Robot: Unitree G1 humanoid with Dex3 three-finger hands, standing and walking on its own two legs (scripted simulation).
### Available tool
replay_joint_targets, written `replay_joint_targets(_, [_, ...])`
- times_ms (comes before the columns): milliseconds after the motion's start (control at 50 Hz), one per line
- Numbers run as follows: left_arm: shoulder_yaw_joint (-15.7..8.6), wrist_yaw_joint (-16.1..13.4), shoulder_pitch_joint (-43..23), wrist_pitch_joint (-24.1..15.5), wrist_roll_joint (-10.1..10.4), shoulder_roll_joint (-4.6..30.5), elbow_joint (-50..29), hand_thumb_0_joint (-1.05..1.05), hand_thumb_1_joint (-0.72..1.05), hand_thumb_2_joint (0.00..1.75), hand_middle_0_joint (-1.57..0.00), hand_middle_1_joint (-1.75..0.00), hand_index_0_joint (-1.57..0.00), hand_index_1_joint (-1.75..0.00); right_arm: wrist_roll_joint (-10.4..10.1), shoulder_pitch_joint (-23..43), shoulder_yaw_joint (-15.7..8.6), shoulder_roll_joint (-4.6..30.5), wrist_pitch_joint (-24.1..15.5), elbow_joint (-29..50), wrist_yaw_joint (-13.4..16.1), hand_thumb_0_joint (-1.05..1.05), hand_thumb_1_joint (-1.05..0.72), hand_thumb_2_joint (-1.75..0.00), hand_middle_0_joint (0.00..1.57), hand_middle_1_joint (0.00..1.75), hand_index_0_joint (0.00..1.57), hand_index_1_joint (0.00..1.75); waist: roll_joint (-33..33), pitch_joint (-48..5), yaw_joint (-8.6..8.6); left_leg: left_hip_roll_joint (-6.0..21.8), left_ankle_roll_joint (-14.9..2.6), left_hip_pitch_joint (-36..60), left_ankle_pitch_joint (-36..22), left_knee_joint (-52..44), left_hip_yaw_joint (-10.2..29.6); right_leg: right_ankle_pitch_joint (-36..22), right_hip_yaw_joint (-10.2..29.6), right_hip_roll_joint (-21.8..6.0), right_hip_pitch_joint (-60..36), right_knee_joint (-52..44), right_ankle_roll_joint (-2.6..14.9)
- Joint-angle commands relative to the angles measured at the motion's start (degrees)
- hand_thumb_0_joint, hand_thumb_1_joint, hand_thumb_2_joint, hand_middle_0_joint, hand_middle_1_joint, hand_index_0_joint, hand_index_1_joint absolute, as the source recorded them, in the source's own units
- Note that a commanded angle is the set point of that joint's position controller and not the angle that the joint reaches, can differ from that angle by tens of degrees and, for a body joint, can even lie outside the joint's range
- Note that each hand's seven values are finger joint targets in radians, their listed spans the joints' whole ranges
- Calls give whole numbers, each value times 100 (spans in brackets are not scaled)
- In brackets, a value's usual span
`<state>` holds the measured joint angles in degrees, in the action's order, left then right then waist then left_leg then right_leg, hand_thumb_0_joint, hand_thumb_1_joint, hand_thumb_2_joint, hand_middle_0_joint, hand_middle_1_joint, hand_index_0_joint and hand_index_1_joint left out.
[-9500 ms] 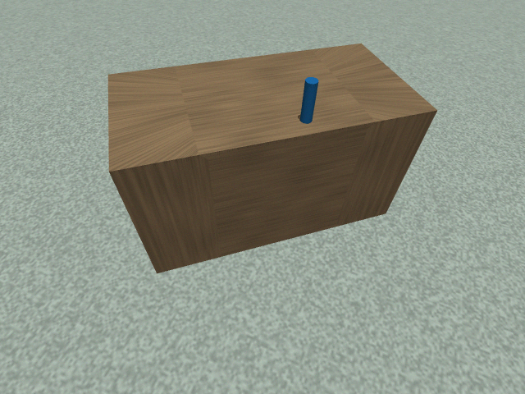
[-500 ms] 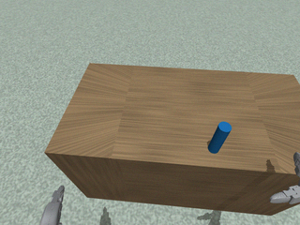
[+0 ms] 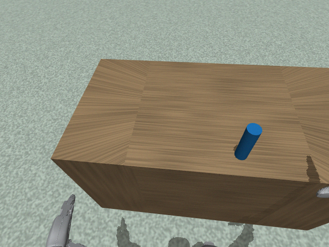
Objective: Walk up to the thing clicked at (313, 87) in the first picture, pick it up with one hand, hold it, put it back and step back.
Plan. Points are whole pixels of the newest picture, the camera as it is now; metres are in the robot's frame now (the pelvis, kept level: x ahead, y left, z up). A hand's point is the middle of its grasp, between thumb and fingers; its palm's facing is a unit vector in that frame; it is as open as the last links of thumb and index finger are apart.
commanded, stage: go down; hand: right
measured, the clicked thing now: (246, 143) +0.44 -0.20 -0.06
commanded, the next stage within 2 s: approach in 1.94 s
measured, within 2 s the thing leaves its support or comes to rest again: neither
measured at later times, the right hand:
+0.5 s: hand out of the picture +0.34 -0.37 +0.05, palm faces +0.19 +0.98 +0.00, open 17.4 cm
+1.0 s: hand out of the picture +0.36 -0.39 +0.05, palm faces +0.18 +0.98 +0.02, open 17.4 cm
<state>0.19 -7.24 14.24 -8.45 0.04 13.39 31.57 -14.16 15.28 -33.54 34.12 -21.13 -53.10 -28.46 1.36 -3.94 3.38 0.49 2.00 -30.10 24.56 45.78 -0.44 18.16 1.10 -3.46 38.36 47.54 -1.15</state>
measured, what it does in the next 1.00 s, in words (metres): stands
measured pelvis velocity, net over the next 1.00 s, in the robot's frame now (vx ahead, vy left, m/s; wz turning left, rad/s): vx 0.00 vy -0.01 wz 0.01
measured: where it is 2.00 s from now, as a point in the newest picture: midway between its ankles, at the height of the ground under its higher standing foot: outside the picture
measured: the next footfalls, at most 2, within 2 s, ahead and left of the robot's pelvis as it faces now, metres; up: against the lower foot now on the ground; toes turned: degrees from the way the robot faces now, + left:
none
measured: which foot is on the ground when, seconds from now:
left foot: down 0.00-1.00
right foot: down 0.00-1.00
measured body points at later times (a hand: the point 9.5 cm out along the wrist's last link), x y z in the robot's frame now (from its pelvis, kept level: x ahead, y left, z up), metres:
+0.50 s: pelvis +0.00 -0.01 -0.02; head +0.06 -0.05 +0.43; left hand +0.15 +0.25 -0.06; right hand +0.33 -0.42 +0.05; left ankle -0.02 +0.14 -0.70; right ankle +0.06 -0.13 -0.70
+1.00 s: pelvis +0.00 -0.01 -0.03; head +0.08 -0.06 +0.41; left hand +0.16 +0.25 -0.05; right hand +0.35 -0.44 +0.05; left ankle -0.02 +0.14 -0.70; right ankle +0.06 -0.13 -0.70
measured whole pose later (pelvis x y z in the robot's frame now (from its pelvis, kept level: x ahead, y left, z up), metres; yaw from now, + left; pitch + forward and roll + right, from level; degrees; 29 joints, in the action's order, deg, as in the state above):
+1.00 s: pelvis +0.00 -0.01 -0.03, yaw +1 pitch +15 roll +4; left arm 2.1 -7.1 18.2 -12.7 -0.7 15.4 21.7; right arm -14.9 26.0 -40.3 44.6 -20.4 -61.7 -36.6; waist 2.3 -6.6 6.3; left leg -0.2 2.8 -41.4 27.9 54.1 -0.9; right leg 22.4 2.2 -4.0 51.0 58.0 -0.4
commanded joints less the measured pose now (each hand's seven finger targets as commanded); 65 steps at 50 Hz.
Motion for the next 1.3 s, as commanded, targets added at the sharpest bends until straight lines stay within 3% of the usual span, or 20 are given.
replay_joint_targets(0, [-491,-147,-301,-362,4,1200,-1157,0,-54,4,-6,-6,-6,-6,-320,1510,-599,2179,-434,866,-80,0,50,-6,4,5,4,5,-601,-1776,-131,-140,-179,-248,-1250,-523,-78,-1062,62,182,-1598,-477,215])
replay_joint_targets(120, [-89,-84,-205,-417,-28,733,-1043,0,-53,4,-5,-6,-6,-5,-182,1850,-535,2257,-507,760,-195,0,53,-5,4,5,5,5,-952,-1427,-98,-107,-223,-684,-719,-435,74,-347,-10,180,-1088,-329,201])
replay_joint_targets(140, [-208,-89,115,-409,-48,804,-691,0,-53,4,-5,-6,-6,-5,-174,1721,-471,2205,-479,579,-247,0,54,-5,4,5,4,5,-1151,-1486,-54,-130,-238,-819,-690,-334,40,-350,13,177,-1088,-358,189])
replay_joint_targets(160, [-243,-100,-18,-439,-45,953,-1096,0,-53,4,-5,-6,-6,-5,-195,1839,-678,2507,-489,816,-253,0,53,-5,4,5,5,5,-1088,-1737,-26,-125,-230,-744,-743,-360,59,-382,3,187,-1158,-295,197])
replay_joint_targets(220, [-582,-166,77,-486,-62,1410,-1271,0,-54,4,-6,-6,-6,-6,-269,2065,-660,2591,-450,961,-337,0,49,-6,5,5,5,5,-1138,-2118,71,-210,-223,-794,-1019,-210,-94,-833,68,142,-1602,-259,164])
replay_joint_targets(340, [-315,-130,98,-536,-15,1120,-1324,0,-55,5,-5,-6,-6,-6,-331,2109,-650,2558,-387,754,-425,0,49,-5,5,4,5,4,-1095,-1786,13,-210,-241,-1041,-637,-204,-107,-342,99,136,-1230,-276,169])
replay_joint_targets(400, [-441,-134,201,-560,-36,1188,-1209,0,-54,5,-5,-6,-6,-5,-307,2139,-626,2528,-351,634,-473,0,52,-5,5,5,5,5,-1077,-1794,95,-196,-235,-1090,-770,-144,-87,-428,77,144,-1177,-164,181])
replay_joint_targets(440, [-254,-110,59,-598,-27,1076,-1450,0,-54,5,-5,-6,-6,-5,-352,2267,-742,2677,-399,756,-521,0,52,-5,5,5,5,5,-1083,-1946,36,-198,-236,-1093,-851,-85,-103,-556,91,136,-1198,-108,175])
replay_joint_targets(480, [-514,-154,-44,-635,-22,1376,-1756,0,-54,5,-5,-6,-6,-5,-388,2397,-766,2751,-424,905,-543,0,53,-6,5,5,5,5,-1057,-2133,97,-232,-244,-1060,-827,-53,-145,-562,143,102,-1348,-131,159])
replay_joint_targets(520, [-333,-130,299,-601,-36,1171,-1392,0,-55,5,-5,-6,-6,-6,-374,2212,-752,2714,-398,589,-587,0,51,-6,5,5,5,5,-1175,-1884,49,-228,-242,-1173,-740,-54,-144,-532,122,120,-1272,-101,151])
replay_joint_targets(640, [-335,-147,84,-657,-46,1235,-1641,0,-55,6,-5,-6,-5,-6,-341,2414,-903,2993,-389,707,-688,0,53,-6,5,5,5,5,-1129,-2327,61,-224,-239,-1109,-1054,69,-125,-961,148,119,-1307,86,184])
replay_joint_targets(700, [-337,-150,128,-658,-60,1192,-1443,0,-55,6,-5,-6,-5,-6,-314,2480,-803,2942,-384,465,-730,0,51,-6,5,5,5,5,-1254,-2043,79,-233,-251,-1271,-964,115,-140,-889,148,107,-1192,95,154])
replay_joint_targets(860, [-405,-117,389,-701,-53,1305,-1804,0,-54,5,-5,-6,-5,-5,-295,2478,-986,3252,-315,272,-791,0,51,-6,5,5,5,5,-1203,-2110,161,-234,-247,-1200,-941,114,-140,-682,151,138,-1033,153,196])
replay_joint_targets(960, [-355,-98,478,-715,-71,1236,-1830,0,-55,6,-5,-6,-5,-5,-218,2634,-1010,3357,-292,293,-799,0,56,-6,4,5,4,5,-1201,-2411,186,-201,-230,-1231,-1296,192,-90,-1156,131,148,-1203,391,222])
replay_joint_targets(1040, [-176,-41,497,-680,-64,1071,-1605,0,-54,5,-5,-6,-5,-5,-221,2363,-1005,3303,-273,308,-819,0,54,-6,5,5,5,5,-1448,-2104,24,-238,-274,-1386,-955,217,-146,-914,146,124,-1018,264,158])
replay_joint_targets(1120, [-492,-80,283,-705,-79,1416,-1918,0,-54,5,-5,-6,-5,-5,-241,2758,-925,3246,-273,590,-804,0,54,-7,4,5,5,5,-1501,-2360,197,-252,-278,-1356,-876,185,-142,-726,181,89,-1190,206,151])
replay_joint_targets(1180, [-508,-109,211,-738,-45,1455,-2198,0,-54,6,-5,-5,-5,-5,-283,2708,-918,3172,-282,655,-780,0,54,-7,5,5,5,5,-1367,-2407,216,-282,-271,-1324,-815,137,-206,-681,225,74,-1335,153,151])
replay_joint_targets(1220, [-448,-93,698,-652,-48,1316,-1579,0,-54,6,-5,-5,-5,-5,-251,2184,-1007,3211,-227,244,-752,0,55,-7,4,6,5,6,-1359,-2040,109,-292,-279,-1384,-746,154,-227,-684,225,96,-1143,103,160])
replay_joint_targets(1240, [-188,-47,762,-624,-55,1098,-1537,0,-54,6,-5,-5,-5,-5,-286,2149,-1001,3138,-229,188,-776,0,54,-7,4,6,5,6,-1241,-1911,60,-295,-274,-1403,-695,134,-244,-637,245,85,-1040,84,145])
replay_joint_targets(1280, [-278,-58,298,-713,-40,1172,-2175,0,-54,5,-5,-5,-5,-5,-276,2637,-1031,3280,-306,574,-741,0,54,-7,4,5,5,5,-1330,-2280,122,-277,-280,-1276,-832,157,-190,-702,237,63,-1195,118,146])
